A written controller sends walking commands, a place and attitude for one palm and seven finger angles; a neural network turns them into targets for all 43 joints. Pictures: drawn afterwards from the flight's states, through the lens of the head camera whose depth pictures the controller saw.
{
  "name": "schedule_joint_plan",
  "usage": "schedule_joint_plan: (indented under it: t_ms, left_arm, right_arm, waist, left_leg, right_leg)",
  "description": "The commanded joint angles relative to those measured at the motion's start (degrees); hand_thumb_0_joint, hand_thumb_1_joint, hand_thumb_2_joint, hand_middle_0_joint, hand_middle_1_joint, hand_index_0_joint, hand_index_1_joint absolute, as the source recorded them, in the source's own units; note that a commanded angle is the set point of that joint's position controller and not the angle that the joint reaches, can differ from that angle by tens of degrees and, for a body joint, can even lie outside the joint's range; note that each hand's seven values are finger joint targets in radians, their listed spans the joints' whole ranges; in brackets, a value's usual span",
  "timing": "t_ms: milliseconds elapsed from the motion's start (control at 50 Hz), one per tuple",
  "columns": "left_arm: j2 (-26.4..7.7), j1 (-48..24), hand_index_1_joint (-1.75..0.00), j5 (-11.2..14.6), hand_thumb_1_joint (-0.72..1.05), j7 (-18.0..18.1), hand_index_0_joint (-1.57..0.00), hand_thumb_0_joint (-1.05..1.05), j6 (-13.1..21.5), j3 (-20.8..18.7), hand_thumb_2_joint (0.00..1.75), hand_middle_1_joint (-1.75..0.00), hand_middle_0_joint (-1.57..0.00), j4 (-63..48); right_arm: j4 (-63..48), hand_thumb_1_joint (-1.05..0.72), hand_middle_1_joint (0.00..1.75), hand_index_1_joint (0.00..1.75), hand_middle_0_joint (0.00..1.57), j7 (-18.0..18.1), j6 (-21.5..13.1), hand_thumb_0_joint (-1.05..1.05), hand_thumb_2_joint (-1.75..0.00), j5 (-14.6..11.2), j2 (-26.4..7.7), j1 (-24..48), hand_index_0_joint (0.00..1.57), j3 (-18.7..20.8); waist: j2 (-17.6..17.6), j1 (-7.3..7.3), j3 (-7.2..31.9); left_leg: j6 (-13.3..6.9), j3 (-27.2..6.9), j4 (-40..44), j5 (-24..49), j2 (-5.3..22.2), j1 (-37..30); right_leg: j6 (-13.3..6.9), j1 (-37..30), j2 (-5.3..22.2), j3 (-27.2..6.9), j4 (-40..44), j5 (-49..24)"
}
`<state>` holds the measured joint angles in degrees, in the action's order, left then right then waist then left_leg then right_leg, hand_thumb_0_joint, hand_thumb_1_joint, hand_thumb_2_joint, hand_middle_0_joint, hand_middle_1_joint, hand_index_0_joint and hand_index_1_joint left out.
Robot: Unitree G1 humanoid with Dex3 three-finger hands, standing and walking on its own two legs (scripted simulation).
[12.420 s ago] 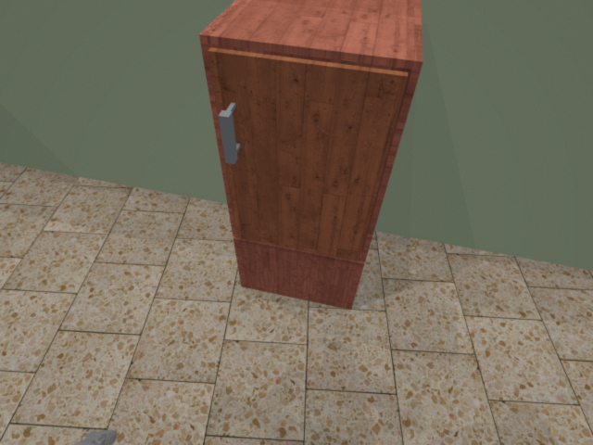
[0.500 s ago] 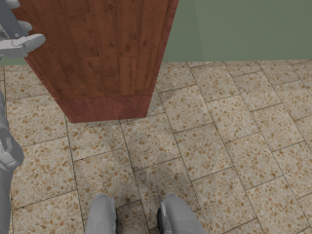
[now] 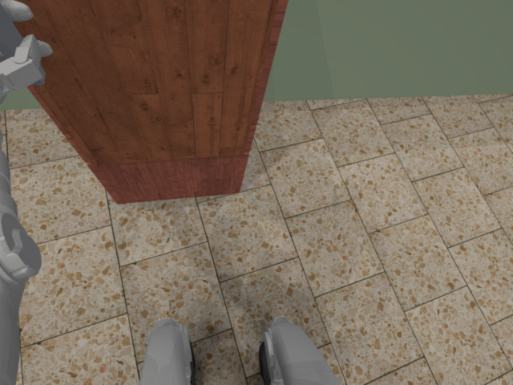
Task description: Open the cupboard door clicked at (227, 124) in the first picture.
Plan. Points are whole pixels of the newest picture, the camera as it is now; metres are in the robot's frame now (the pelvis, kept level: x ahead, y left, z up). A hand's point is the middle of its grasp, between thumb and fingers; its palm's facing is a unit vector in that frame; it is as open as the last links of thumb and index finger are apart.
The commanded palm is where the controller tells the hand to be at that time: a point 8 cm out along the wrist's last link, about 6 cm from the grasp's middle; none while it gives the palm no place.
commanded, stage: pull the door open along its arc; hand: left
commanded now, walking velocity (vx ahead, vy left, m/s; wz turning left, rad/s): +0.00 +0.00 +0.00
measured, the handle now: (13, 31) +0.60 +0.27 +0.09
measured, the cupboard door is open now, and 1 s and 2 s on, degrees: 0 48 49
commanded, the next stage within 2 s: open thumb and fingers to let go in 0.94 s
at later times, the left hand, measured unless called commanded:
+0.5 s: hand (51, 126) +0.45 +0.21 +0.09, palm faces +0.29 -0.95 +0.09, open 6.0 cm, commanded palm +0.38 +0.24 +0.09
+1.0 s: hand (175, 233) +0.31 +0.07 +0.09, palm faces +0.41 -0.91 +0.04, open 6.3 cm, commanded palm +0.26 +0.11 +0.09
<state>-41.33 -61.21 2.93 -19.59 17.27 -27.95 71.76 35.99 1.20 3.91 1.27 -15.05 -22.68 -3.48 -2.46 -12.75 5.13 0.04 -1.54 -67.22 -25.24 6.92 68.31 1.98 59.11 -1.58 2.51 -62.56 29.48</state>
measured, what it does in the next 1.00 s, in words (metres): stands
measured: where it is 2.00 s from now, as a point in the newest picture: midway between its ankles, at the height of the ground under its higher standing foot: outside the picture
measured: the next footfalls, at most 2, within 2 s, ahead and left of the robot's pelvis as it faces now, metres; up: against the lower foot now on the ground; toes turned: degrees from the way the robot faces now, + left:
none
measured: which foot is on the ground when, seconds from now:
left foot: down 0.00-1.00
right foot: down 0.00-1.00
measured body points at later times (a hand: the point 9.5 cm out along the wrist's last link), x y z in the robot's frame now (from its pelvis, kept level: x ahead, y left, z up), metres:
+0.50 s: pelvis +0.03 -0.01 +0.03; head +0.12 +0.01 +0.47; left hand +0.43 +0.26 +0.09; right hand +0.11 -0.26 -0.08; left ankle +0.05 +0.12 -0.64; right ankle +0.00 -0.15 -0.64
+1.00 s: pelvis +0.02 -0.04 +0.04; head +0.06 -0.04 +0.48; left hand +0.28 +0.12 +0.09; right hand +0.20 -0.25 -0.07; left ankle +0.05 +0.12 -0.64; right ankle +0.00 -0.15 -0.64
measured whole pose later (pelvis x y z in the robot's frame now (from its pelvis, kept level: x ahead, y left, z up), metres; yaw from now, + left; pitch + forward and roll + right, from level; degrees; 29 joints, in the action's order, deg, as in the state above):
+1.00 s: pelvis +0.02 -0.04 +0.04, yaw +5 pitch +11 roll +0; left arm 5.1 5.7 -2.6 27.0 18.9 8.3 10.1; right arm 31.8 -2.4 1.0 3.7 -10.7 -13.1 0.8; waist -1.8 -0.8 8.1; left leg 3.0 -1.1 -55.8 -23.6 4.0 43.6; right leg -0.6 36.7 1.2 3.1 -57.1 31.7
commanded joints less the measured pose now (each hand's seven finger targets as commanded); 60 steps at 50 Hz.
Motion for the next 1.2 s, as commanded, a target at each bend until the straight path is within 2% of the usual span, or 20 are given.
schedule_joint_plan:
  t_ms: [0,80,180,240,320,340,380,440,460,520,540,560,680,840,900,960,1020,1060,1140,1180]
  left_arm:
    - [-15.0,-19.7,-1.35,1.9,0.90,-0.6,-0.40,0.00,4.7,-1.6,0.90,-1.35,-0.40,-14.9]
    - [-13.9,-12.8,-1.35,3.4,0.90,-1.1,-0.40,0.00,5.1,-2.6,0.90,-1.35,-0.40,-18.9]
    - [-9.6,0.1,-1.35,6.2,0.90,-1.7,-0.40,0.00,5.3,-2.3,0.90,-1.35,-0.40,-24.6]
    - [-5.6,6.9,-1.35,7.9,0.90,-1.5,-0.40,0.00,4.8,-1.0,0.90,-1.35,-0.40,-26.8]
    - [-0.4,15.5,-1.35,10.3,0.90,-1.3,-0.40,0.00,5.4,0.5,0.90,-1.35,-0.40,-32.5]
    - [0.9,15.2,-1.35,14.1,0.90,7.3,-0.40,0.00,5.2,-7.4,0.90,-1.35,-0.40,-35.7]
    - [9.1,21.5,-1.35,12.0,0.90,16.0,-0.40,0.00,4.6,-2.2,0.90,-1.35,-0.40,-38.3]
    - [17.5,28.8,-1.35,7.8,0.90,27.0,-0.40,0.00,4.5,2.8,0.90,-1.35,-0.40,-49.0]
    - [19.0,30.4,-1.35,5.9,0.90,30.2,-0.40,0.00,4.7,4.4,0.90,-1.35,-0.40,-51.7]
    - [25.7,31.7,-1.35,1.4,0.90,37.3,-0.40,0.00,4.4,11.3,0.90,-1.35,-0.40,-55.5]
    - [27.0,32.8,-1.35,0.4,0.90,39.3,-0.40,0.00,4.2,11.9,0.90,-1.35,-0.40,-55.6]
    - [28.4,31.6,-1.35,-1.0,0.90,40.5,-0.40,0.00,4.6,14.4,0.90,-1.35,-0.40,-57.3]
    - [37.8,37.6,-1.35,-4.0,0.90,41.7,-0.40,0.00,6.8,25.7,0.90,-1.35,-0.40,-64.0]
    - [46.8,50.1,-1.35,-5.0,0.90,43.9,-0.40,0.00,7.6,36.1,0.90,-1.35,-0.40,-71.1]
    - [46.7,57.0,-1.35,-6.6,0.90,45.7,-0.40,0.00,6.9,37.5,0.90,-1.35,-0.40,-75.3]
    - [47.0,61.6,-1.35,-8.2,0.90,47.9,-0.40,0.00,5.8,38.7,0.90,-1.35,-0.40,-76.7]
    - [45.7,50.6,-1.35,-10.1,0.90,50.7,-0.40,0.00,5.7,37.8,0.90,-1.35,-0.40,-76.2]
    - [43.2,50.6,-1.34,-10.7,0.76,51.7,-0.39,0.00,6.0,34.8,0.84,-1.34,-0.39,-74.1]
    - [44.2,49.6,-1.30,-7.1,0.48,50.2,-0.37,0.00,6.2,33.5,0.72,-1.30,-0.37,-71.9]
    - [46.1,51.3,-1.29,-6.7,0.34,49.0,-0.36,0.00,5.8,35.3,0.66,-1.29,-0.36,-70.6]
  right_arm:
    - [-1.9,-0.90,0.30,0.30,0.20,0.3,-0.4,0.00,-0.90,-0.3,-11.6,-11.6,0.20,4.5]
    - [-3.1,-0.90,0.30,0.30,0.20,0.0,0.0,0.00,-0.90,-0.6,-11.5,-10.6,0.20,5.0]
    - [-5.2,-0.90,0.30,0.30,0.20,-0.4,0.5,0.00,-0.90,-1.5,-11.0,-8.3,0.20,5.7]
    - [-6.5,-0.90,0.30,0.30,0.20,-0.6,0.7,0.00,-0.90,-2.0,-10.5,-6.5,0.20,6.1]
    - [-8.0,-0.90,0.30,0.30,0.20,-1.0,0.3,0.00,-0.90,-2.5,-9.7,-4.2,0.20,6.5]
    - [-8.2,-0.90,0.30,0.30,0.20,-0.8,-0.6,0.00,-0.90,-1.8,-7.8,-3.3,0.20,6.5]
    - [-8.3,-0.90,0.30,0.30,0.20,-1.6,-1.7,0.00,-0.90,-1.4,-7.0,-2.3,0.20,6.5]
    - [-8.5,-0.90,0.30,0.30,0.20,-3.1,-2.2,0.00,-0.90,-0.4,-5.9,-1.1,0.20,6.8]
    - [-8.7,-0.90,0.30,0.30,0.20,-3.5,-2.4,0.00,-0.90,0.1,-5.8,-1.1,0.20,6.9]
    - [-8.6,-0.90,0.30,0.30,0.20,-4.2,-2.2,0.00,-0.90,0.9,-5.4,1.0,0.20,7.1]
    - [-8.7,-0.90,0.30,0.30,0.20,-4.1,-2.2,0.00,-0.90,1.1,-5.1,1.7,0.20,7.1]
    - [-8.6,-0.90,0.30,0.30,0.20,-4.0,-2.3,0.00,-0.90,1.4,-5.1,2.1,0.20,7.2]
    - [-9.0,-0.90,0.30,0.30,0.20,-3.5,-3.3,0.00,-0.90,1.8,-3.4,6.6,0.20,7.2]
    - [-11.0,-0.90,0.30,0.30,0.20,-3.4,-5.4,0.00,-0.90,1.9,-1.8,11.4,0.20,6.6]
    - [-12.5,-0.90,0.30,0.30,0.20,-3.5,-5.8,0.00,-0.90,1.9,-1.2,12.5,0.20,6.5]
    - [-13.3,-0.90,0.30,0.30,0.20,-3.3,-6.1,0.00,-0.90,2.1,-0.9,13.4,0.20,6.1]
    - [-11.9,-0.90,0.30,0.30,0.20,-2.4,-6.1,0.00,-0.90,2.8,-0.7,14.5,0.20,5.6]
    - [-10.9,-0.90,0.30,0.30,0.20,-1.6,-5.9,0.00,-0.90,3.0,-0.3,14.6,0.20,5.6]
    - [-10.2,-0.90,0.30,0.30,0.20,-1.1,-5.6,0.00,-0.90,2.6,0.1,15.5,0.20,5.5]
    - [-10.2,-0.90,0.30,0.30,0.20,-1.2,-5.4,0.00,-0.90,2.5,0.0,15.5,0.20,5.7]
  waist:
    - [-12.4,1.68,33.3]
    - [-11.5,3.63,34.8]
    - [-8.7,6.05,33.3]
    - [-4.6,6.54,29.2]
    - [-4.2,8.02,27.7]
    - [-1.9,12.56,27.6]
    - [-1.9,11.21,24.8]
    - [-4.7,11.88,26.3]
    - [-2.1,11.62,26.3]
    - [-0.4,10.17,24.7]
    - [0.4,10.59,24.0]
    - [1.7,9.45,23.5]
    - [0.5,9.76,21.2]
    - [4.7,10.66,17.5]
    - [3.9,11.66,17.3]
    - [7.1,11.58,14.2]
    - [6.0,10.11,12.6]
    - [8.3,10.79,12.6]
    - [6.0,11.95,15.4]
    - [7.6,11.48,15.8]
  left_leg:
    - [-1.4,-2.4,6.0,23.9,-3.1,-37.9]
    - [-1.5,-1.4,7.0,25.6,-3.5,-39.1]
    - [-1.5,0.0,9.2,26.5,-4.2,-39.3]
    - [-1.8,1.0,10.5,23.8,-4.7,-36.5]
    - [-1.6,1.8,11.7,24.9,-5.2,-37.6]
    - [-1.0,2.0,12.4,25.0,-5.4,-35.0]
    - [-0.5,2.0,13.1,25.3,-5.3,-34.4]
    - [0.3,2.7,13.7,30.3,-5.1,-38.1]
    - [0.2,2.4,13.6,30.5,-5.2,-37.7]
    - [0.2,2.5,14.1,27.2,-5.2,-37.9]
    - [0.2,2.5,14.4,25.7,-5.3,-37.4]
    - [-0.1,2.4,14.1,24.5,-5.4,-37.1]
    - [-0.3,2.7,15.4,20.3,-5.7,-39.5]
    - [-0.5,2.3,16.6,15.9,-6.3,-38.5]
    - [-0.6,2.7,16.4,15.7,-6.5,-38.0]
    - [-0.6,2.2,16.4,13.6,-6.5,-36.2]
    - [-0.7,1.9,14.8,9.9,-6.7,-34.4]
    - [-0.8,1.8,14.4,8.7,-6.9,-33.3]
    - [-0.5,2.4,14.9,9.4,-7.4,-34.0]
    - [-0.6,2.3,15.0,10.8,-7.1,-34.3]
  right_leg:
    - [-2.7,-4.0,-3.1,1.4,7.9,-19.3]
    - [-2.7,-7.6,-3.2,1.2,8.3,-22.4]
    - [-2.7,-12.6,-3.3,1.3,9.4,-25.7]
    - [-2.4,-15.4,-3.3,1.3,10.4,-26.1]
    - [-2.4,-18.0,-3.0,1.2,10.8,-28.6]
    - [-2.0,-20.2,-2.8,1.7,11.2,-28.1]
    - [-1.7,-19.8,-2.4,2.0,10.6,-28.2]
    - [-2.0,-20.7,-2.0,2.2,10.0,-30.5]
    - [-2.1,-21.6,-2.2,2.3,9.8,-30.8]
    - [-2.2,-22.2,-1.7,2.2,10.3,-30.2]
    - [-2.3,-22.8,-1.7,2.1,10.7,-29.5]
    - [-2.2,-23.0,-1.6,1.8,11.0,-29.6]
    - [-2.7,-23.8,-0.6,1.4,13.0,-27.2]
    - [-2.7,-25.1,0.4,1.4,14.4,-23.3]
    - [-2.8,-26.0,0.9,0.8,14.6,-23.8]
    - [-2.6,-25.5,1.1,0.4,15.4,-21.4]
    - [-2.4,-21.7,1.8,-0.7,15.6,-16.2]
    - [-2.3,-22.0,2.0,-2.0,16.9,-13.7]
    - [-2.2,-24.8,2.5,-2.9,17.4,-15.6]
    - [-2.0,-25.2,2.4,-2.3,16.9,-18.5]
